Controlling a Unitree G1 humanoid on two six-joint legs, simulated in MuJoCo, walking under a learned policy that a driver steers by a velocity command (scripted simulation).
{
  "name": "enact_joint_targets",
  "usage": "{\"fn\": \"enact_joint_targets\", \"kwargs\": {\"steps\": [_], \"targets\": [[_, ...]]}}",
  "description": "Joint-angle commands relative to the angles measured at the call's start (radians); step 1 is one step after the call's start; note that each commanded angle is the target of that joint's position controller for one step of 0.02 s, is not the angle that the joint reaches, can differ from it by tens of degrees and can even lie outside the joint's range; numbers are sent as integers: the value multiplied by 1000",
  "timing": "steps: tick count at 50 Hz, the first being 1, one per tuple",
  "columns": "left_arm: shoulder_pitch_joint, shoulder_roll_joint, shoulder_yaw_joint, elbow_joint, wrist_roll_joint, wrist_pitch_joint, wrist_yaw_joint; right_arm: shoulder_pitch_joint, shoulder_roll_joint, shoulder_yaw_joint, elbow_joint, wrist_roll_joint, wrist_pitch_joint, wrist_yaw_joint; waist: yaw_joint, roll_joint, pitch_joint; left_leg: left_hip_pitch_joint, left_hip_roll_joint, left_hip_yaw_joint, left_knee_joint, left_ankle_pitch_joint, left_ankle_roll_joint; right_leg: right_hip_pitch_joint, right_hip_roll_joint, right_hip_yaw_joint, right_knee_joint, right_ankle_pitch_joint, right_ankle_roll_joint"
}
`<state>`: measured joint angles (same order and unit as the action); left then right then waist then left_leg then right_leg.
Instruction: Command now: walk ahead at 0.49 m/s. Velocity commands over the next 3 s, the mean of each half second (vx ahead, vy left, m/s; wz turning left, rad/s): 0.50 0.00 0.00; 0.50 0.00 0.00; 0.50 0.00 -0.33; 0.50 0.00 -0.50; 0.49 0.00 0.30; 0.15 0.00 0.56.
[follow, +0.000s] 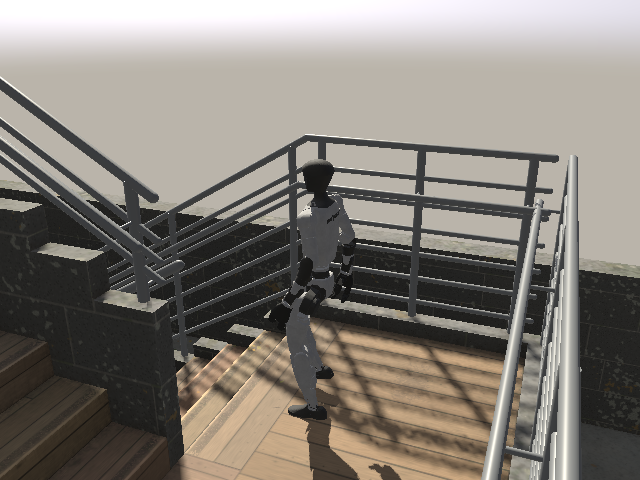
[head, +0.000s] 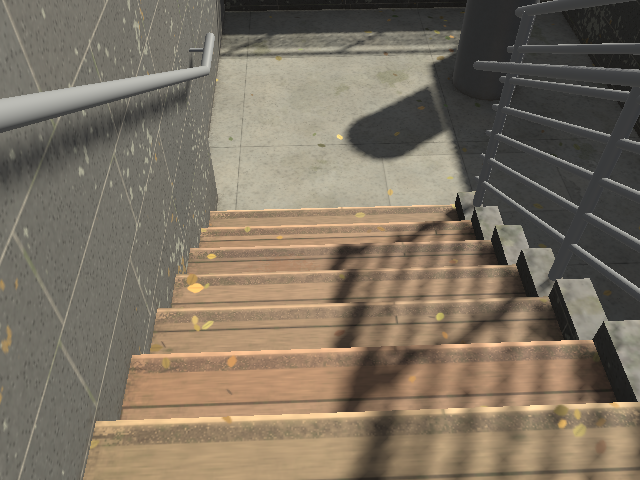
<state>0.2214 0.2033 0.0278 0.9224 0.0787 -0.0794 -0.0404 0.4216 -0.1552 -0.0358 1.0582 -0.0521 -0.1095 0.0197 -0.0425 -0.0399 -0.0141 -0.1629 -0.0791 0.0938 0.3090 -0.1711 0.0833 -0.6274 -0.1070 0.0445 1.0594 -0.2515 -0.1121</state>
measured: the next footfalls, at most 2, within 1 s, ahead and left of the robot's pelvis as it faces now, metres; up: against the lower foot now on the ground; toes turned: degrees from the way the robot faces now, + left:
right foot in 0.30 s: +0.32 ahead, -0.14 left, +0.00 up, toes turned -2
left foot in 1.00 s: +0.60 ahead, +0.11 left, -0.18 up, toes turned +5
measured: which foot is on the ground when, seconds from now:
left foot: down 0.00-0.34, up 0.36-0.98, down 1.00-1.00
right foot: up 0.00-0.28, down 0.30-1.00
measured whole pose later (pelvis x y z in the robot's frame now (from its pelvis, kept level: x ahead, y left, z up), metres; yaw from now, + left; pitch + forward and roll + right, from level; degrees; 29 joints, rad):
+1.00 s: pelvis +0.49 -0.01 -0.13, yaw +0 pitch +2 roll -5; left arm 0.65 0.09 -0.05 1.12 0.08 -0.07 0.00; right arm 0.14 -0.19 0.03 0.91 -0.08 -0.06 0.06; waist 0.16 0.09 -0.04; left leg -0.35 0.11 0.01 0.30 0.35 0.04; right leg -0.19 0.06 -0.05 1.15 -0.87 -0.02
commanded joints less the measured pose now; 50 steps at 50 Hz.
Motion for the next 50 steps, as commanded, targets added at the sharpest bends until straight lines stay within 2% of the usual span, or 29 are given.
{"fn": "enact_joint_targets", "kwargs": {"steps": [1, 3, 5, 8, 12, 14, 15, 16, 17, 18, 19, 20, 21, 23, 25, 27, 29, 31, 32, 35, 36, 38, 39, 40, 43, 46, 48, 49, 50], "targets": [[20, -30, -19, -42, -3, 16, -13, -28, -34, 15, -61, -26, -32, 18, 54, 73, 47, -130, 269, -174, -189, 358, 205, 17, -29, -25, -206, 229, 13], [-65, -23, -20, -70, -6, 33, -22, 22, -60, 20, -42, -17, -33, 36, 48, 97, 35, -143, 256, -139, -173, 509, 194, 73, 6, -58, -288, 332, 31], [-108, 21, -4, -80, -10, 45, -27, 93, -79, 24, -13, -17, -31, 45, 37, 89, 37, -46, 272, -143, -149, 565, 187, 31, 17, -32, -352, 377, 47], [-195, 32, 8, -96, -25, 44, -8, 205, -82, 25, 60, -27, -22, 38, 17, 106, 55, 180, 321, -163, -117, 586, 168, -100, 15, -1, -454, 331, 54], [-295, 34, 19, -113, -27, 40, -11, 179, -93, 19, 64, -25, 2, 40, 14, 114, 53, 213, 339, -143, -74, 531, 123, 9, 46, -43, -476, 169, 23], [-262, 41, 34, -94, -42, 23, 7, 156, -127, 5, 67, -15, 13, 27, 48, 116, 29, 200, 325, -115, 10, 629, 106, 163, 84, -93, -544, 144, 12], [-205, 78, 50, -71, -59, 9, 19, 146, -151, -6, 55, -13, 17, 27, 60, 101, -12, 115, 278, -86, 105, 710, 80, 342, 110, -113, -545, 208, -10], [-16, 143, 72, -16, -74, -7, 31, 127, -130, -3, 33, -18, 12, 31, 114, 39, -128, -70, 192, -45, 307, 561, 15, 656, 71, -36, -489, 405, -76], [265, 185, 74, 39, -67, -9, 30, 240, -5, 42, 4, -37, -4, 50, 165, -218, -375, -431, 41, -44, 641, -39, -59, 1159, -165, 337, -595, 345, -283], [454, 163, 84, 115, -24, -13, 34, 105, -50, 23, -14, -17, -5, 68, 258, -158, -279, -622, 1, -155, 967, -439, -36, 1116, -221, 563, -742, 251, -280], [356, 178, 96, 116, -9, -33, 39, 23, -77, 4, -44, -3, -9, 59, 220, -51, -90, -691, 67, -255, 1076, -347, 8, 901, -211, 468, -772, 63, -209], [214, 128, 83, 93, -20, -35, 42, -22, -98, -3, -51, -8, -8, 40, 157, 11, -8, -656, 132, -241, 1077, -243, 23, 689, -200, 381, -801, 8, -190], [142, 40, 52, 79, -32, -30, 45, -22, -67, 5, -64, -32, -3, 25, 101, 29, -25, -584, 173, -240, 1037, -169, 36, 571, -176, 311, -830, 43, -181], [106, -64, 15, 71, -31, -29, 43, -23, -7, 19, -82, -40, 15, 21, 47, 25, 10, -506, 209, -229, 951, -86, 27, 421, -138, 225, -873, 146, -162], [128, -30, 20, 61, -19, -46, 27, -80, -11, 22, -115, -11, 18, 24, 44, 16, 24, -489, 202, -185, 843, -48, 0, 368, -101, 131, -894, 272, -162], [232, 1, 19, 98, -10, -54, 6, -142, -37, 18, -143, -23, 25, 27, 62, 15, 19, -517, 203, -154, 660, 41, -35, 383, -98, 100, -885, 417, -172], [334, 12, 18, 155, 28, -52, 5, -89, -19, 29, -123, -39, 49, 30, 56, -6, 24, -580, 221, -183, 663, 262, -43, 393, -93, 104, -800, 379, -169], [337, 1, -2, 150, 23, -50, 3, -112, -46, 27, -130, -45, 51, 50, 57, -4, 24, -577, 203, -144, 714, 341, -47, 313, -72, 96, -746, 333, -161], [383, -46, -20, 172, 13, -56, 24, -151, -60, 26, -150, -55, 43, 47, 80, 25, 25, -711, 234, -226, 577, 486, -38, 433, -77, 127, -700, 256, -155], [540, -48, -39, 249, 22, -52, 44, -261, -48, 37, -189, -33, 43, 34, 130, -1, 63, -888, 242, -233, 490, 547, -52, 583, -125, 204, -640, 244, -177], [525, -68, -49, 236, 1, -47, 50, -297, -53, 43, -188, -36, 40, 38, 148, 40, 57, -799, 245, -209, 341, 689, -50, 511, -77, 134, -584, 182, -158], [550, -68, -68, 245, 10, -33, 32, -321, -27, 47, -198, -41, 47, 52, 149, -31, 93, -591, 207, -138, 395, 708, -47, 291, -51, 126, -594, 98, -168], [515, -69, -75, 232, 10, -36, 26, -320, -48, 44, -205, -57, 54, 60, 138, -20, 133, -584, 206, -148, 427, 695, -38, 236, -65, 147, -578, 23, -173], [447, -80, -82, 191, 7, -45, 44, -281, -63, 47, -201, -75, 53, 47, 111, -5, 101, -530, 207, -154, 401, 708, -27, 189, -44, 135, -480, -17, -153], [527, -47, -77, 206, -9, -41, 71, -400, -52, 59, -243, -55, 56, 41, 185, 1, 122, -497, 181, -97, 234, 557, -47, 265, -38, 139, -386, -94, -133], [537, 7, -55, 207, -8, -15, 69, -439, -48, 77, -243, -39, 57, 45, 216, -4, 155, -426, 199, -103, 44, 473, -54, 339, -57, 197, -300, -71, -121], [511, 41, -42, 204, -4, 6, 56, -356, -89, 67, -207, -34, 57, 32, 182, 1, 145, -280, 194, -102, 10, 397, -44, 365, -78, 229, -220, 61, -107], [440, 57, -42, 172, 4, 10, 37, -178, -132, 46, -128, -24, 40, 29, 113, 58, 79, -20, 189, -84, -4, 495, -43, 288, 1, 138, -18, -11, -57], [382, 84, -39, 173, 5, 26, 2, 134, -208, 4, -22, -15, 30, 30, -48, 168, 37, 221, 208, -42, -201, 675, -16, 230, 48, 58, 277, -43, -5]]}}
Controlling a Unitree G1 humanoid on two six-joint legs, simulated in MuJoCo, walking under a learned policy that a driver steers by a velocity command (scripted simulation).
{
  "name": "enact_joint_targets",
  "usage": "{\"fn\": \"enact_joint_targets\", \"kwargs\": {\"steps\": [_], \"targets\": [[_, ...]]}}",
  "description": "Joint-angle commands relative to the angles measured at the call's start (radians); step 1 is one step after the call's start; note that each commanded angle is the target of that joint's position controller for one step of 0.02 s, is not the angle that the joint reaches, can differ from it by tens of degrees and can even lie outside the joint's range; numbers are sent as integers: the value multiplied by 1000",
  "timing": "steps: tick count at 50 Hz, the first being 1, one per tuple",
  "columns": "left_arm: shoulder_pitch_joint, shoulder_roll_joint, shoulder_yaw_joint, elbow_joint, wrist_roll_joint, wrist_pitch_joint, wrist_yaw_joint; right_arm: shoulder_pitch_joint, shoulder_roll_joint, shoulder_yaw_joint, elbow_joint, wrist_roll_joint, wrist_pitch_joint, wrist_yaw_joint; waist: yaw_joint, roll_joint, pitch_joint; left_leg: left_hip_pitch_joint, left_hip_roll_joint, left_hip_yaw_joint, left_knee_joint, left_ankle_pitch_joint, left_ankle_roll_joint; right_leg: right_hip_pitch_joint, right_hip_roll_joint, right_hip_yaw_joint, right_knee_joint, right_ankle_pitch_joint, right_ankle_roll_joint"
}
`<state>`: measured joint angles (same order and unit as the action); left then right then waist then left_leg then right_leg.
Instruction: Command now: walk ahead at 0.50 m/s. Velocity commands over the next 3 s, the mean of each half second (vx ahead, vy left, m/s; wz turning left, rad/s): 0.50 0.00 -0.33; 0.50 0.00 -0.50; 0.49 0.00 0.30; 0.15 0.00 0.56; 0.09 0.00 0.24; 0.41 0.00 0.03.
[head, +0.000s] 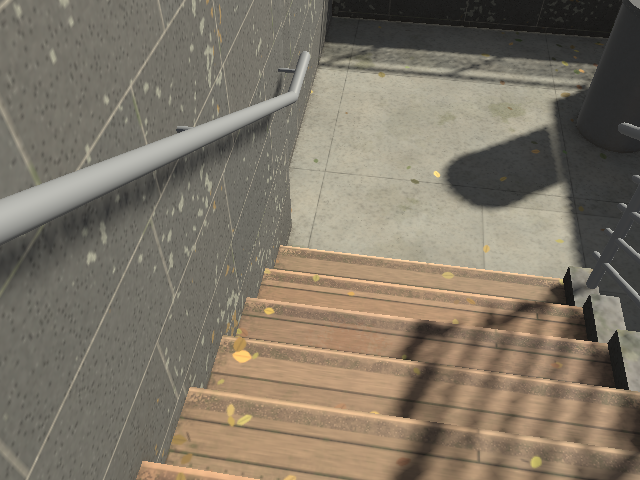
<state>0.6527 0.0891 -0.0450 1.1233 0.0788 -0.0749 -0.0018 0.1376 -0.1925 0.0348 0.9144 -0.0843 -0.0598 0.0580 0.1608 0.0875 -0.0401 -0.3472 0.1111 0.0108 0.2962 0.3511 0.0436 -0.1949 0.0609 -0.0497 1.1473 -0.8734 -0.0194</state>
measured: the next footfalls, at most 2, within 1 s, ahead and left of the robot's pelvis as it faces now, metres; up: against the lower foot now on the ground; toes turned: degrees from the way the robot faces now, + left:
right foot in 0.60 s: +0.42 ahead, -0.18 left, -0.18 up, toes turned -21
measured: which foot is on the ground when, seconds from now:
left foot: down 0.00-0.60, up 0.62-1.00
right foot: down 0.00-0.02, up 0.04-0.58, down 0.60-1.00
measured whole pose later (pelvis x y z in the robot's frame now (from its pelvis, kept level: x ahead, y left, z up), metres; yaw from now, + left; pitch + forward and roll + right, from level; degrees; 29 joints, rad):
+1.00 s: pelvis +0.53 -0.11 -0.32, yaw -26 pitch +1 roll -3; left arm 0.58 0.12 -0.04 1.02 0.09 -0.11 -0.06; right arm 0.12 -0.22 0.03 0.86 -0.10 -0.08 0.06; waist 0.12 0.05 -0.02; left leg -0.53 0.09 -0.06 0.60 0.27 -0.02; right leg -0.34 0.11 0.03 1.08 -0.77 -0.04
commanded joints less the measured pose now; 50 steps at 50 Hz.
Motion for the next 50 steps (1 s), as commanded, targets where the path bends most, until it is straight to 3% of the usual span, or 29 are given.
{"fn": "enact_joint_targets", "kwargs": {"steps": [1, 2, 3, 4, 5, 6, 7, 8, 9, 11, 13, 16, 17, 19, 22, 26, 28, 30, 31, 32, 34, 36, 37, 39, 41, 42, 44, 46, 50], "targets": [[97, 146, 30, 36, 22, 30, -86, 663, -230, -111, 188, -1, -4, -10, -311, 161, -89, 797, 127, -26, -23, 390, 130, -434, -4, 113, 578, 230, -13], [234, 44, 24, 20, -3, 15, -114, 647, -344, -135, 157, 19, -3, 12, -209, 186, -332, 1096, 260, -109, 428, 807, 287, -645, 9, 136, 909, 9, -10], [87, 120, 36, -66, -34, -6, -128, 689, -330, -141, 193, -16, 4, 27, -281, 79, -299, 1106, 320, -231, 377, 714, 358, -886, 26, 129, 1048, 4, -6], [-77, 172, 48, -173, -60, -24, -118, 568, -308, -145, 170, -14, 9, 31, -289, 48, -173, 949, 428, -385, 235, 138, 394, -1104, -38, 141, 1028, 106, -26], [-161, 193, 59, -186, -62, -27, -90, 470, -166, -102, 149, -23, 2, 31, -254, -93, -19, 655, 386, -327, 145, -177, 334, -1112, -96, 156, 935, 284, -56], [-83, 107, 35, -164, -45, -15, -73, 362, -71, -63, 112, -49, -2, 24, -145, -175, 49, 334, 343, -210, 115, -175, 280, -896, -182, 230, 697, 528, -96], [-120, 87, 35, -186, -40, 7, -71, 377, -27, -49, 112, -53, -7, 14, -109, -107, 155, 85, 315, -170, 49, -125, 271, -805, -210, 180, 625, 557, -102], [-155, 31, 23, -179, 9, 5, -72, 260, 62, -21, 75, -38, -45, -32, -74, -75, 160, -38, 157, -63, 33, -218, 197, -742, -261, 219, 326, 822, -130], [-202, 64, 30, -163, 28, -4, -95, 180, 96, 2, 39, -4, -73, -57, -104, -125, 158, -191, 98, 50, 8, -264, 184, -559, -243, 176, -13, 1049, -129], [-252, 121, 55, -167, 18, 9, -123, 358, -19, -5, 125, -18, -86, -63, -141, 9, 102, -149, 108, 21, 55, -204, 218, -518, -186, 86, 9, 1063, -93], [-182, 128, 48, -173, 10, 4, -132, 381, -105, -23, 134, -49, -89, -49, -88, -50, 88, -104, 170, -21, 147, -91, 230, -544, -184, 138, 33, 1041, -68], [-375, 118, 30, -242, 11, 0, -82, 616, 8, 7, 264, -30, -88, -84, -229, -54, 148, 407, 264, -165, 236, -289, 227, -1050, -248, 284, -292, 1217, -41], [-397, 119, 20, -228, 6, -6, -79, 607, 39, 21, 251, -25, -83, -90, -234, -127, 155, 361, 208, -70, 290, -368, 194, -966, -253, 259, -472, 1430, -39], [-493, 134, 19, -247, 10, 7, -95, 531, 55, 41, 214, -41, -68, -73, -213, -60, 156, 20, 142, 18, 267, -512, 171, -609, -217, 83, -418, 1501, -61], [-611, 166, 32, -325, 7, 39, -100, 489, 29, 38, 193, -52, -71, -71, -210, -77, 222, -150, 139, 70, 289, -642, 116, -342, -192, 33, -462, 1432, -82], [-759, 133, 21, -355, 37, 42, -98, 640, -96, -16, 274, -3, -36, -104, -325, -64, 306, 296, 221, -9, 385, -475, 112, -508, -188, 15, -794, 1098, -73], [-535, 156, 44, -257, 20, 25, -78, 590, -102, -31, 283, -44, -11, -82, -233, -91, 208, 273, 217, 33, 606, -283, 73, -217, -189, 25, -836, 1164, -104], [-8, 354, 153, -66, 24, 4, -69, 511, -101, -36, 253, -67, 8, -9, 1, -211, -7, -130, 37, 173, 1174, -542, -26, 570, -160, -49, -774, 1491, -173], [166, 454, 166, 1, 16, 12, -72, 618, 28, -20, 234, -37, 9, 41, -45, -315, -329, -348, -63, 135, 1568, -1164, -80, 1011, -302, 136, -456, 1875, -304], [209, 451, 179, 14, 20, 14, -64, 464, -28, -40, 135, -4, -14, 55, 21, -244, -333, -497, -78, 64, 1690, -1186, -84, 1021, -344, 260, -474, 1931, -342], [42, 305, 142, -34, -14, -12, -66, 151, -88, -54, -41, 47, -72, -8, 21, -153, -100, -738, -11, 2, 1631, -1179, -61, 668, -414, 367, -629, 1292, -387], [-231, 167, 82, -125, 2, -25, -83, 234, -56, -49, -21, 14, -72, -66, -163, 8, 90, -437, 82, -103, 1139, -847, -8, 31, -403, 333, -725, 1111, -348], [-274, 128, 61, -140, 8, -42, -78, 246, -38, -49, -17, -2, -53, -81, -212, -51, 157, -338, 93, -139, 1018, -708, 10, -182, -371, 357, -763, 1106, -350], [-264, 184, 63, -162, -30, -53, -80, 246, -15, -47, -7, -18, -28, -50, -211, -149, 128, -159, 42, -66, 814, -508, -11, -392, -277, 283, -795, 1045, -364], [-258, 229, 68, -187, 14, -68, -85, 370, -7, -27, 25, -14, -38, -25, -251, -136, 74, 15, -30, -8, 879, -339, -44, -560, -188, 228, -617, 1044, -326], [-184, 143, 48, -160, 11, -72, -63, 268, -20, -24, 2, -33, -40, -21, -181, -91, 72, -212, 15, -128, 730, -164, -55, -379, -180, 298, -563, 918, -301], [-69, 114, 32, -130, -8, -71, -36, 118, -71, -16, -27, -29, -33, -12, -83, -58, 60, -367, 37, -182, 389, 141, -66, -187, -158, 347, -406, 612, -254], [-57, 174, 33, -128, 9, -48, -41, 58, -68, -9, -46, -4, -26, -11, -103, -90, 111, -101, -8, -69, 303, 119, -69, -426, -140, 318, -405, 478, -244], [-71, 206, 35, -149, 12, -32, -49, -4, -147, -39, -82, -17, -14, 10, -90, -140, 173, 23, -15, -61, 228, -153, -52, -376, -193, 386, -269, 463, -211]]}}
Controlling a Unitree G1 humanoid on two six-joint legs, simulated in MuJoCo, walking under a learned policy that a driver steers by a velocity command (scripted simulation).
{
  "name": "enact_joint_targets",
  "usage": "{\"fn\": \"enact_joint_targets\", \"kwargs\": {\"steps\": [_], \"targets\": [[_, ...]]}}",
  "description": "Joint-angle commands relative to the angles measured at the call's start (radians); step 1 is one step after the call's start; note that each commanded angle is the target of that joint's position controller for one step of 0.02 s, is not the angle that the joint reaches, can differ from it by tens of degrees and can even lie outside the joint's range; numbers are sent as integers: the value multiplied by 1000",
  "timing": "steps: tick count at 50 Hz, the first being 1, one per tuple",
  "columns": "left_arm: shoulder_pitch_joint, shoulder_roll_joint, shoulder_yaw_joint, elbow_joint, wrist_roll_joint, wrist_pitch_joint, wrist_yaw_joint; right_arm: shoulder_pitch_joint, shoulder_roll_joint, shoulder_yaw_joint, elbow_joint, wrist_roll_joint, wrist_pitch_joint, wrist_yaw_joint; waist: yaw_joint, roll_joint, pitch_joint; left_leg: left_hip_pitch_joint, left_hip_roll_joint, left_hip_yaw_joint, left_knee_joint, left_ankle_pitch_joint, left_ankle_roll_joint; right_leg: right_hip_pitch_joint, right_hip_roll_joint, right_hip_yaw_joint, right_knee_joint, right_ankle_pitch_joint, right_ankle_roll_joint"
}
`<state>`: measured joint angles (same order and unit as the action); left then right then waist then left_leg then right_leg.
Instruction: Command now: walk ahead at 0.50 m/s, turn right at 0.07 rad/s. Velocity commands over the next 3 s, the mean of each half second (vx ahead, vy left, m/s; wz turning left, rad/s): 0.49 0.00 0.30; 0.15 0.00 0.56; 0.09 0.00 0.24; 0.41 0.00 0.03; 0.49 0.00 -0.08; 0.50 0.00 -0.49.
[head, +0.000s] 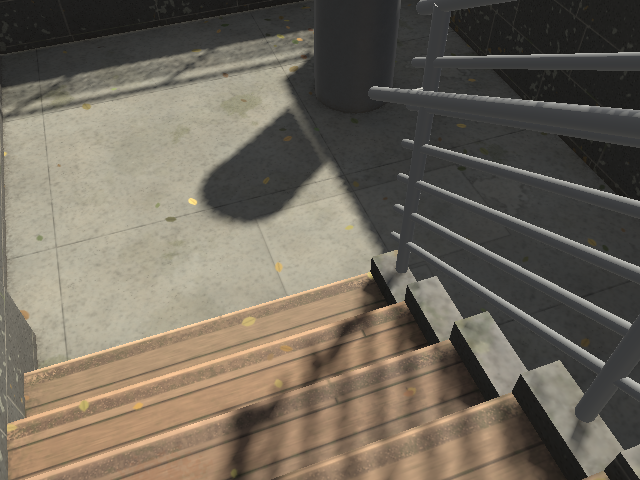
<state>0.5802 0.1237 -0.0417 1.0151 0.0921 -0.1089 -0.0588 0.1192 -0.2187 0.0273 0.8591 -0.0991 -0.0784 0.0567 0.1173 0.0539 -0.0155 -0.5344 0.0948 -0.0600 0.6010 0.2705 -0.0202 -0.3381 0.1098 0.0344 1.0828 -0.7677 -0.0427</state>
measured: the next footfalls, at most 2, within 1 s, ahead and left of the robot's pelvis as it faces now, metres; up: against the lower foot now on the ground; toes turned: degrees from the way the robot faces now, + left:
left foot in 0.08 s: +0.15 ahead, +0.14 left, -0.18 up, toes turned +3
right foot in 0.42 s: +0.31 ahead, -0.04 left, -0.18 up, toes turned +8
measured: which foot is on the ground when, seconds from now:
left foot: up 0.00-0.06, down 0.08-0.44, up 0.46-0.74, down 0.76-1.00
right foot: down 0.00-0.08, up 0.10-0.40, down 0.42-0.78, up 0.80-1.00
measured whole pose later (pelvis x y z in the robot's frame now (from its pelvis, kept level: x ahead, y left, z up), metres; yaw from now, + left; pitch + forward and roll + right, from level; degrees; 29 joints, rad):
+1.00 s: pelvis +0.40 +0.18 -0.28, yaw +30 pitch +3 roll -1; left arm 0.18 0.26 -0.01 0.72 0.08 -0.07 0.00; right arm 0.39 -0.23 0.00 0.85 -0.06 -0.10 0.04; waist -0.02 0.00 -0.02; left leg -0.41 -0.10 -0.01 0.64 -0.27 0.11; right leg -0.88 -0.09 0.06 1.45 -0.20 0.08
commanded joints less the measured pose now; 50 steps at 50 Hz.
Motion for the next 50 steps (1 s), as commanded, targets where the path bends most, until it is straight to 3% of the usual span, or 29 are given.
{"fn": "enact_joint_targets", "kwargs": {"steps": [1, 2, 3, 4, 5, 7, 9, 11, 12, 13, 16, 20, 21, 22, 23, 24, 26, 27, 28, 31, 34, 36, 38, 39, 40, 42, 43, 45, 50], "targets": [[4, 190, 36, -30, -14, 13, 16, -2, -126, -36, -30, 0, 11, 8, -43, -107, 144, 155, 12, -4, -182, -89, 43, -102, -274, 359, -161, 385, -188], [-10, 240, 83, -24, -97, 59, 89, -25, -50, -37, -26, 152, 16, -21, 18, -152, 66, 199, -34, 60, -327, 15, 48, 28, -164, 162, -29, 645, -162], [14, 244, 87, -7, -94, 84, 123, 145, -55, -38, 45, 142, 11, -35, -46, -90, 63, 350, -34, 87, -440, 113, 60, 13, -120, 98, 189, 709, -157], [86, 149, 24, 39, 52, 73, -17, 598, -245, -111, 199, 43, -25, -15, -250, 200, -64, 892, 6, 73, -325, 278, 197, -265, -143, 188, 489, 743, -49], [211, 51, 33, 25, 13, 53, -77, 704, -339, -147, 192, 26, -13, 19, -222, 299, -282, 1309, 229, -129, 75, 808, 436, -647, 20, 7, 1069, -108, 32], [-169, 180, 54, -207, -75, 19, -81, 564, -316, -156, 168, -21, -10, 26, -301, 64, -125, 1199, 370, -493, -74, 170, 483, -1172, -71, 26, 1108, -2, 57], [-179, 162, 45, -172, -41, 17, -11, 447, -52, -62, 178, 9, -2, 47, -177, -81, 54, 635, 266, -384, -170, -308, 372, -1018, -188, 91, 956, 303, -24], [-177, 38, 1, -177, 20, 43, -10, 300, 44, -15, 158, 4, -21, 12, -80, -38, 216, 103, 118, -270, -265, -512, 332, -778, -296, 110, 536, 620, -77], [-194, 48, -3, -175, 49, 49, -21, 244, 33, -16, 135, 30, -48, -6, -94, -11, 183, 4, 16, -196, -258, -608, 319, -670, -279, 48, 305, 795, -70], [-280, 90, 13, -178, 27, 45, -31, 276, 29, -12, 128, 63, -66, -14, -143, -67, 140, -181, -30, -103, -283, -613, 327, -398, -238, -33, -39, 1062, -44], [-313, 116, 10, -198, 4, 41, -54, 338, -128, -18, 155, 8, -85, 21, -98, 19, 63, -380, -48, -132, -175, -403, 315, 14, -155, -112, 116, 1039, 22], [-169, 235, 54, -234, 29, 30, 36, 190, -188, -47, 38, 15, -91, 11, 31, -43, 14, -228, -13, -271, 223, 28, 319, 182, -68, -130, 22, 484, 70], [62, 263, 74, -183, 10, 17, 55, 53, -211, -68, -31, 18, -99, 18, 160, -119, -66, -289, -65, -265, 496, 152, 290, 411, -27, -127, -108, 439, 32], [196, 334, 89, -143, -35, -1, 70, 109, -135, -70, -47, 25, -104, 31, 169, -222, -202, -358, -131, -216, 878, -57, 210, 593, -214, 75, -210, 724, -179], [122, 319, 66, -133, -37, -25, 40, 320, 77, -18, -37, 31, -103, 41, -7, -297, -291, -496, -200, -113, 1154, -925, 125, 606, -543, 530, -345, 1318, -479], [-13, 267, 65, -156, -1, -39, 9, 278, 10, -29, -78, 62, -78, 21, -38, -62, -83, -630, -173, -168, 1169, -857, 113, 373, -594, 613, -422, 1373, -505], [-264, 104, 28, -233, -31, -22, -6, 148, -70, -51, -114, 22, -4, -55, -73, -36, 4, -682, -42, -153, 989, -740, 19, 91, -629, 576, -437, 974, -404], [-359, 6, -2, -250, -7, -6, 25, 241, 4, -13, -80, -20, 25, -71, -133, 9, 13, -517, 8, -145, 769, -604, -9, -71, -554, 390, -411, 908, -297], [-371, 87, 21, -257, -5, -5, 35, 362, 39, -11, -18, -28, 34, -69, -202, -122, 14, -212, -25, -42, 790, -521, -22, -304, -460, 232, -393, 918, -243], [-361, 167, 24, -302, 27, -72, 104, 293, -26, -42, 28, -37, 13, -16, -141, -26, 59, 208, -41, 123, 238, 398, 1, -639, -239, -181, -215, 102, -5], [-72, 241, 40, -171, -8, -41, 86, -51, -111, -79, -75, -7, 19, 14, -12, -170, 140, 142, -72, 171, 4, 65, 32, -346, -384, -24, -239, 139, -23], [-98, 255, 47, -163, -15, -9, 65, 4, -121, -86, -44, -3, 26, 4, -54, -146, 141, 173, -22, 114, -155, 2, 83, -170, -451, 83, -194, 216, -23], [-254, 315, 62, -157, -1, 35, 11, 385, -182, -130, 64, 11, 13, -25, -268, -60, 46, 572, -62, 174, -333, 240, 130, -154, -374, -30, 176, 350, 21], [-198, 203, 44, -171, 11, 43, -21, 523, -306, -173, 101, 7, 14, -46, -284, 187, -173, 957, 51, 50, -123, 594, 309, -339, -210, -143, 699, 105, 95], [-126, 96, 21, -217, -14, 42, -46, 501, -359, -176, 41, 22, 16, -41, -211, 212, -425, 1212, 188, -168, 85, 793, 428, -574, -161, -81, 951, -85, 114], [-356, 247, 50, -336, -64, 20, -6, 429, -292, -149, -13, 25, -1, -14, -259, 51, -220, 960, 250, -264, 7, 508, 409, -835, -181, -34, 1030, -78, 133], [-348, 242, 40, -391, -69, 14, 27, 315, -289, -136, -51, 61, -12, 6, -187, 71, -141, 710, 308, -410, -69, 163, 443, -873, -197, 46, 969, 8, 126], [-234, 206, 25, -324, -42, 15, 79, 237, -137, -65, -66, 43, -23, 20, -70, -64, 4, 241, 246, -321, -168, -10, 359, -647, -250, 89, 641, 370, 109], [-264, 200, 53, -307, -2, 39, 51, 179, -212, -59, -118, 28, -49, -40, -38, 11, -73, -52, 8, -193, -97, 55, 285, -315, -184, -15, 283, 702, 131]]}}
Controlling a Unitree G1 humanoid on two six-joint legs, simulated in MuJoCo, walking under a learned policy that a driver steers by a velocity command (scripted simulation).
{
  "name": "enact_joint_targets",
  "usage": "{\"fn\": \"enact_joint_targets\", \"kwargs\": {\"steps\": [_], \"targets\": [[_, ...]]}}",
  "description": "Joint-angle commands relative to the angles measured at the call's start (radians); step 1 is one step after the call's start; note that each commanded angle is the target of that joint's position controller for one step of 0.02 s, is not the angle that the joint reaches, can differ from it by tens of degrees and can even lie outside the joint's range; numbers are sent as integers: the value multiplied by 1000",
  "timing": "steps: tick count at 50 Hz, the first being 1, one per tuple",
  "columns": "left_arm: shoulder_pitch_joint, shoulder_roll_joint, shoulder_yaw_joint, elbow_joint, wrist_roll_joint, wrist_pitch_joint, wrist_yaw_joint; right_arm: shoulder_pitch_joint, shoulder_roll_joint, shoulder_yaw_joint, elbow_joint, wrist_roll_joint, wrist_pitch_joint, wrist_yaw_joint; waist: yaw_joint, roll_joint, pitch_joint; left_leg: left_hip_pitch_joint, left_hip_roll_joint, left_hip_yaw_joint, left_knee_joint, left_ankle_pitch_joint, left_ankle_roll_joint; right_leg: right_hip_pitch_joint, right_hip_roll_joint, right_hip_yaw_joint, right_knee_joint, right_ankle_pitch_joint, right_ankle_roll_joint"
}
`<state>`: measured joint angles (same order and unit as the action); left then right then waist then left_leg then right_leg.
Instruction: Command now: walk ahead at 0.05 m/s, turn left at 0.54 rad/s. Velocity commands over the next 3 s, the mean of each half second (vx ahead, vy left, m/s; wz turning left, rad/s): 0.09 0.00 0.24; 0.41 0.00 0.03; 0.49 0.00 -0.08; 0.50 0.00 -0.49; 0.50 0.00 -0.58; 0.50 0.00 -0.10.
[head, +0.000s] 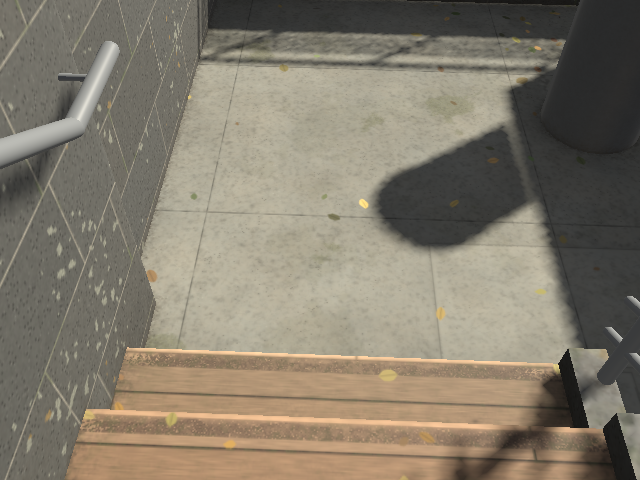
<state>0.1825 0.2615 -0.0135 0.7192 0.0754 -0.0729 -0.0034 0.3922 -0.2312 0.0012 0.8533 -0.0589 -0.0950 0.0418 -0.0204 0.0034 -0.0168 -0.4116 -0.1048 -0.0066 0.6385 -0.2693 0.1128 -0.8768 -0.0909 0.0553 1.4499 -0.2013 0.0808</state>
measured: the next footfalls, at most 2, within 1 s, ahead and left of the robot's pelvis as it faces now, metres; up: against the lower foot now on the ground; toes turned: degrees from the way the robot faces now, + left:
right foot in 0.24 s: +0.07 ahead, -0.16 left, +0.00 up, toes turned +5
left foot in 0.64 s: +0.11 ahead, +0.07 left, +0.00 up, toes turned +9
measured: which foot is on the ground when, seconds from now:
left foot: down 0.00-0.38, up 0.40-0.62, down 0.64-1.00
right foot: up 0.00-0.22, down 0.24-0.64, up 0.66-0.98, down 1.00-1.00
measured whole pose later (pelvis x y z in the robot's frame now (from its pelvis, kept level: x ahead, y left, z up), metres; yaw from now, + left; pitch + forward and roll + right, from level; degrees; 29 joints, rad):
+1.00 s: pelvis +0.27 +0.00 -0.12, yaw +7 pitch +1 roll +3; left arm 0.15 0.20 -0.01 0.81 0.05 -0.08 -0.03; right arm 0.58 -0.15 0.04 0.99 -0.05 -0.07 0.01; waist -0.09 -0.05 -0.02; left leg -0.27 -0.09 0.08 1.30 -0.84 0.10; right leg -0.33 -0.02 -0.05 0.39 0.27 -0.02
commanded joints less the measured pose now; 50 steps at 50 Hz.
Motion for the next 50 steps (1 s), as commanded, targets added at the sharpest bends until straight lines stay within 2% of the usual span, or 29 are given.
{"fn": "enact_joint_targets", "kwargs": {"steps": [1, 2, 4, 7, 10, 12, 15, 17, 19, 23, 28, 29, 31, 32, 33, 34, 35, 36, 37, 38, 39, 40, 41, 44, 46, 47, 48, 49, 50], "targets": [[130, 66, 26, -17, 11, 5, -6, -75, -209, -37, -117, -17, -30, -21, 95, 32, -83, -124, 235, -269, -100, 659, 158, 206, 16, -30, -132, 84, 20], [176, 82, 25, 4, 10, 5, -20, -95, -205, -33, -124, -38, -26, -14, 101, 29, -112, -116, 236, -272, -26, 707, 154, 251, 25, -16, -59, 151, 25], [136, 104, 35, -28, 5, 12, -20, -86, -172, -18, -140, -28, -17, 0, 74, 37, -112, -31, 310, -380, 27, 796, 175, 176, 16, 22, -37, 35, 51], [-101, 47, 13, -97, -4, 47, 6, 92, -163, -30, -82, 46, 12, -21, -83, 27, -94, 309, 357, -575, -8, 634, 235, -68, -5, 63, -415, -230, 91], [64, 46, 14, 0, 9, 46, -11, -43, -141, -11, -119, 33, 17, 19, 3, 98, -114, 67, 273, -514, -28, 501, 204, 261, 46, -25, -428, -157, 72], [69, 64, 22, 15, -39, 36, -23, -202, -171, -16, -156, 82, 31, 51, 86, 36, -88, -25, 222, -488, -74, 440, 159, 462, 54, -48, -753, -18, 33], [30, 165, 43, 43, -34, 19, -45, -46, -155, -24, -114, 60, 49, 52, -12, -57, -158, -70, 95, -258, -80, 40, -12, 719, -12, 61, -848, 312, -172], [-44, 126, 35, 42, -48, 15, -101, -45, -165, -38, -74, 45, 59, 56, -45, -58, -31, 12, 33, -112, -51, -265, -111, 567, -29, 122, -1030, -171, -174], [53, 187, 78, 64, -50, 12, -83, -91, -195, -58, -72, 16, 56, 32, 18, -59, 38, -20, 0, -75, 20, -408, -77, 572, -46, 150, -1117, -511, -232], [233, 91, 78, 96, -39, -22, -3, -252, -46, -19, -104, -10, 13, -9, 133, -117, 57, -258, 78, -1, 174, -295, -67, 827, -203, 361, -1165, -413, -400], [178, 125, 91, 77, -29, -31, 15, -228, -69, -17, -90, -16, -13, 17, 75, -111, 64, -94, 82, 100, 177, -174, -20, 688, -130, 211, -1082, -159, -376], [147, 115, 90, 68, 11, -24, 19, -175, -59, -12, -67, -34, -18, 23, 61, -121, 45, -8, 102, 61, 249, -23, -5, 623, -133, 199, -1027, -147, -350], [26, 144, 97, 49, 3, -21, 5, 29, -97, -34, -23, -26, -30, 27, -77, -32, 30, 287, 43, 148, 106, 56, 12, 383, -50, 70, -801, -70, -338], [-53, 167, 103, 8, 12, -24, -12, 301, -118, -48, 60, -42, -37, 19, -193, 105, -12, 562, 21, 147, 72, 27, 24, 158, 77, -67, -472, -18, -300], [-107, 73, 86, -29, 24, -33, -44, 508, -209, -59, 100, -64, -51, 11, -257, 283, -84, 732, 241, -278, -110, 191, 175, -39, 225, -69, -28, -429, -225], [-39, -49, 51, -55, -7, -46, -59, 473, -217, -51, 58, -50, -67, 29, -180, 120, -29, 706, 475, -670, -241, 214, 333, -222, 239, 159, -40, -456, -231], [-102, -42, 33, -72, -5, -39, -54, 307, -176, -46, 61, -40, -65, 31, -118, 47, 197, 582, 562, -783, -256, -29, 347, -481, 126, 214, -60, -345, -202], [-49, 21, 45, -10, 17, -33, -37, 176, -70, -16, 42, -28, -52, 25, -64, -40, 122, 504, 486, -679, -181, -136, 296, -449, 47, 192, -96, -219, -167], [32, 146, 103, 45, -61, -2, 6, 85, -196, -82, 23, 67, 12, -28, 7, -53, 125, 377, 458, -475, -124, 245, 197, -171, 54, 152, -284, -185, -134], [85, 120, 98, 74, -48, 29, 13, 47, -180, -74, 7, 55, 33, -38, 32, 16, 115, 201, 382, -363, -100, 407, 162, 18, 90, 66, -276, -102, -121], [96, -74, -6, 90, 90, 2, -29, -54, 171, 52, -24, -69, -19, -32, 61, 41, 37, 58, 259, -224, -42, 64, 118, 22, -50, 150, -390, 337, -125], [151, -72, 9, 124, 97, -3, -44, -62, 171, 57, -54, -53, -36, -49, 68, 41, 35, -167, 167, -68, 15, -56, 99, 286, 14, 15, -533, 599, -127], [160, -60, 6, 122, 73, -11, -62, -28, 84, 47, -33, -64, -45, -55, 59, 38, 32, -379, 119, 2, 43, -203, 67, 502, 40, -53, -571, 785, -118], [-12, 14, 24, 49, 5, -25, -63, 96, -45, 33, 49, -48, -57, -27, 24, 42, 87, -501, 160, -35, 50, -312, 77, 715, 96, -132, -609, 539, -64], [-105, 28, 12, 24, 22, -11, -46, 186, -51, 38, 90, -14, -57, -15, -31, 15, 143, -225, 221, -172, 159, -317, 121, 552, 58, -65, -838, 368, -58], [-54, 3, 3, 32, 35, -9, -38, 175, -85, 33, 80, -19, -49, -11, -15, 22, 115, -198, 226, -205, 226, -232, 137, 621, 97, -112, -779, 330, -66], [-44, -19, 13, 82, -107, 1, -17, 188, -125, -34, 125, 99, 27, -63, -33, -100, 167, -33, 102, -33, 422, -55, 52, 591, 152, -197, -1118, 589, -74], [104, -45, 7, 141, -105, 7, -7, 215, -153, -35, 135, 90, 78, -93, 0, -49, 142, 11, 99, -14, 621, 124, 63, 715, 117, -178, -1265, 633, -92], [414, 87, 49, 222, 10, -12, -21, 196, -60, 28, 132, -51, 51, 23, 156, -72, 74, -160, 187, -252, 777, 42, 87, 1060, 36, -75, -1285, 401, -163]]}}
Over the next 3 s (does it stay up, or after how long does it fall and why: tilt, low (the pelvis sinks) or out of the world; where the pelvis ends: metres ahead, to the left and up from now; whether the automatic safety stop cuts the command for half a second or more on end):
stays up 1.35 -0.09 -0.70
